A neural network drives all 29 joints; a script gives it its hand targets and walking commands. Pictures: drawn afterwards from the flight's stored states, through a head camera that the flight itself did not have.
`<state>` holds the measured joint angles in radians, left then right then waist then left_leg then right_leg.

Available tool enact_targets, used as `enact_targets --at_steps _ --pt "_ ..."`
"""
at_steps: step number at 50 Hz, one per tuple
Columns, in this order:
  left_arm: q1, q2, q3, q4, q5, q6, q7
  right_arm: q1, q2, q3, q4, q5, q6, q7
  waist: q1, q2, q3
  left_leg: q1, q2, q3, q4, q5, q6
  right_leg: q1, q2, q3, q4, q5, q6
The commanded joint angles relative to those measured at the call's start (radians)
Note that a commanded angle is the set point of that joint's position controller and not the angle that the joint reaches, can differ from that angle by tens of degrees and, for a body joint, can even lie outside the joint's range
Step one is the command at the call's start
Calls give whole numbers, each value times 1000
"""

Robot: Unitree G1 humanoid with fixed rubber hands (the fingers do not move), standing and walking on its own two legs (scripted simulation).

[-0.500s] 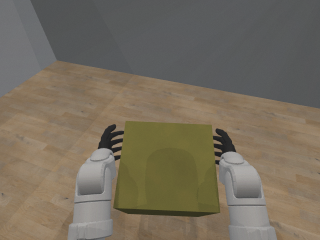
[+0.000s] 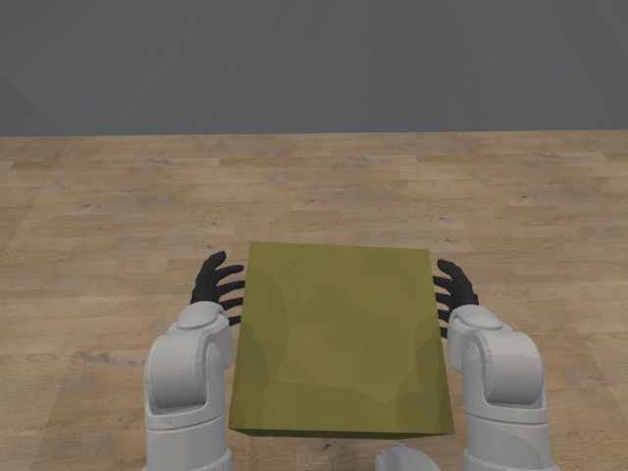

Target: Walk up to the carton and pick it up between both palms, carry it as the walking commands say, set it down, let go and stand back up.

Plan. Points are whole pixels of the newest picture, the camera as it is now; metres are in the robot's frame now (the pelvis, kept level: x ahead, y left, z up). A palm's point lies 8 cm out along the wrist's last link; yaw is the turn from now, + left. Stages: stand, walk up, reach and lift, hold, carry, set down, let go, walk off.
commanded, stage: carry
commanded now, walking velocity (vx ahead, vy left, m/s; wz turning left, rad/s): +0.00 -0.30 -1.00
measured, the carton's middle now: (331, 351) +0.28 +0.02 -0.01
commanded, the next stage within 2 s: none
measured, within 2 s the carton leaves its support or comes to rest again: neither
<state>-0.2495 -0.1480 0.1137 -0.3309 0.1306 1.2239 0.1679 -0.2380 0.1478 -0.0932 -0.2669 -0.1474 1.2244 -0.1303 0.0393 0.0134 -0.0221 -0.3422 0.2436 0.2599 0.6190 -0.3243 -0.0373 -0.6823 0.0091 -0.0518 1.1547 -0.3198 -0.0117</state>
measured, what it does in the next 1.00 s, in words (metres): steps to the right, turning right: right foot, then left foot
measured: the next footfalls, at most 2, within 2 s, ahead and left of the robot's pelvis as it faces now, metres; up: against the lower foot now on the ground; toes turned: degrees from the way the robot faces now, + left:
right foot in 0.20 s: +0.08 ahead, -0.28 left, +0.00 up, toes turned -16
left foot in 0.54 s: +0.06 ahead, -0.17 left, +0.00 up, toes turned -14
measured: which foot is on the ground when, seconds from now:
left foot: down 0.00-0.20, up 0.22-0.52, down 0.54-0.86, up 0.88-1.00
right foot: up 0.00-0.18, down 0.20-0.54, up 0.56-0.84, down 0.86-1.00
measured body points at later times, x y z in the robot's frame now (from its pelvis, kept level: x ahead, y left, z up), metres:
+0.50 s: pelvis -0.05 -0.22 -0.02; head +0.02 -0.21 +0.42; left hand +0.31 -0.21 +0.05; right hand +0.18 -0.47 +0.06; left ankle +0.02 -0.14 -0.71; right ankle +0.04 -0.27 -0.73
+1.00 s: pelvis -0.19 -0.39 -0.03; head -0.18 -0.42 +0.42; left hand +0.11 -0.53 +0.03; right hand -0.11 -0.72 +0.02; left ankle -0.09 -0.29 -0.69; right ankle -0.21 -0.56 -0.73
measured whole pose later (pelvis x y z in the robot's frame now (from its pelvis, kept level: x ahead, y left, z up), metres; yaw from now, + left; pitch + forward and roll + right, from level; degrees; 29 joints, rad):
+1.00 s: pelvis -0.19 -0.39 -0.03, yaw -50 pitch +2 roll -1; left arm -0.34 -0.17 0.09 -0.11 0.13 1.22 0.29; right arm -0.36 0.13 -0.16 -0.11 -0.17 1.25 -0.18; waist 0.00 0.07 0.02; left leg -0.53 0.22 0.13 1.12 -0.64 -0.22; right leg -0.57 0.04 0.02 0.71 -0.15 0.00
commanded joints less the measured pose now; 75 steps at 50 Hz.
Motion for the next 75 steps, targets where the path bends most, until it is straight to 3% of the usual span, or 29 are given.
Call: enact_targets --at_steps 1,6,8,10,15,18,24,25,26,27,31,35,38,40,42,44,46,49,51,52,53,54,57,66,68,69,70,71,75 --pt "-380 -1004 -702 145 -473 22 -331 -530 888 597 -129 421 -14 275 -30 191 -314 338 196 -46 -90 712 22 51 -31 -86 -314 56 44" --pt "-452 -975 -732 101 -486 34 -337 -380 898 573 10 380 11 292 -52 363 -315 319 182 60 41 716 -62 218 19 -179 -567 102 23" --pt "-480 -1011 -723 141 -482 33 -339 -413 882 590 23 376 2 293 -16 190 -329 127 152 79 289 460 -114 438 -6 -103 -747 215 -9" --pt "-457 -991 -690 129 -463 28 -349 -453 927 627 12 402 7 304 -8 -286 -312 -351 -73 -44 632 -543 -197 646 -305 454 -670 1099 -157" --pt "-513 -1012 -652 42 -460 -12 -340 -685 1025 733 -168 540 -30 285 -35 -226 -478 -345 -30 -179 600 -287 -172 741 -139 141 -554 1061 -171" --pt "-425 -1019 -623 -55 -453 -37 -322 -742 1009 758 -353 567 -46 251 -30 -304 -567 -251 -63 -151 531 -159 -119 685 -162 228 -652 830 -192" --pt "-366 -968 -708 -43 -365 -30 -281 -321 960 607 -21 462 -35 303 -37 34 -526 289 -159 -143 -22 -96 -6 307 -47 277 -833 464 -26" --pt "-451 -989 -726 -43 -377 -21 -291 -360 942 583 2 433 -51 306 -55 145 -491 541 -75 -141 -222 6 59 65 15 141 -717 226 115" --pt "-425 -978 -720 12 -384 -9 -301 -342 967 564 49 443 -48 309 -59 610 -555 558 319 -491 -322 -16 188 9 82 75 -176 -63 114" --pt "-535 -966 -783 -40 -422 -21 -300 -351 980 571 32 451 -51 313 -47 612 -396 449 545 -594 -328 216 214 -192 -30 92 114 -118 52" --pt "-640 -964 -748 6 -482 12 -332 -558 990 587 -19 447 -32 305 -23 65 -216 144 293 -193 -257 257 51 -40 -127 140 176 47 29" --pt "-416 -1002 -648 246 -450 14 -342 -606 896 598 -72 419 -25 282 -28 99 -192 161 202 12 -177 366 4 125 -64 -32 -237 50 62" --pt "-455 -1028 -652 290 -456 24 -350 -619 890 605 -51 411 -14 285 -43 232 -259 183 205 26 -97 370 -31 274 -24 -133 -451 21 61" --pt "-486 -1069 -644 324 -463 24 -361 -587 889 602 28 399 1 287 -27 82 -283 95 121 86 150 243 -97 433 30 -160 -641 136 43" --pt "-472 -1039 -625 330 -438 20 -360 -566 892 554 88 374 13 295 -6 -339 -197 -268 -56 62 504 -550 -190 451 -209 305 -719 737 -97" --pt "-582 -1025 -650 201 -456 12 -360 -546 966 564 133 420 5 305 -28 -126 -235 -241 -53 -114 656 -487 -194 340 -251 396 -718 817 -137" --pt "-608 -961 -647 153 -434 10 -341 -620 1028 614 140 482 3 304 -15 -278 -366 -299 -51 -148 563 -333 -183 555 -174 233 -579 1031 -155" --pt "-693 -1043 -585 30 -449 -29 -329 -746 1124 639 3 549 -25 299 -39 -425 -548 -75 -86 -185 398 -171 -111 470 -130 246 -667 593 -99" --pt "-701 -1052 -589 -76 -442 -37 -313 -882 1113 646 -182 594 -54 290 -51 -337 -563 288 -145 -136 51 -125 -24 209 -25 176 -831 158 31" --pt "-704 -1071 -617 -55 -437 -23 -303 -771 1089 604 -94 551 -50 288 -68 -50 -542 484 -77 -194 -227 -75 32 51 19 93 -679 32 43" --pt "-633 -1033 -630 -44 -419 -21 -299 -659 1054 574 -74 529 -59 285 -58 425 -584 457 340 -593 -403 -7 145 5 34 49 -196 -55 31" --pt "-672 -1013 -687 -67 -432 -26 -291 -564 1050 565 -24 506 -58 280 -52 516 -535 401 484 -659 -370 66 227 -94 -9 102 94 -146 39" --pt "-675 -994 -728 -58 -458 -4 -289 -446 1049 491 69 441 -38 291 -49 203 -397 442 280 -304 -151 652 113 -169 -80 118 213 -21 -5" --pt "-562 -1016 -697 118 -461 11 -320 -490 987 546 25 400 -24 300 -63 355 -332 398 200 56 -6 790 -33 194 14 -165 -468 10 23" --pt "-553 -1059 -691 211 -457 25 -334 -454 987 539 125 382 -6 302 -40 284 -348 290 173 99 149 666 -99 379 9 -145 -695 148 0" --pt "-551 -1045 -685 216 -463 22 -343 -491 936 559 97 375 -13 295 -22 50 -307 124 142 76 250 296 -127 474 15 -115 -776 304 -34" --pt "-561 -1047 -661 232 -448 27 -350 -521 984 551 125 374 5 294 -7 -210 -273 -168 16 61 470 -396 -158 621 -223 217 -779 955 -112" --pt "-516 -1008 -616 286 -418 25 -355 -533 984 567 150 382 9 295 -21 -385 -280 -316 -41 -63 610 -598 -193 661 -258 353 -630 1404 -144" --pt "-552 -976 -564 192 -425 -2 -360 -733 1099 700 12 521 -14 286 -38 -414 -368 -351 -54 -198 656 -372 -182 720 -132 246 -612 1008 -99"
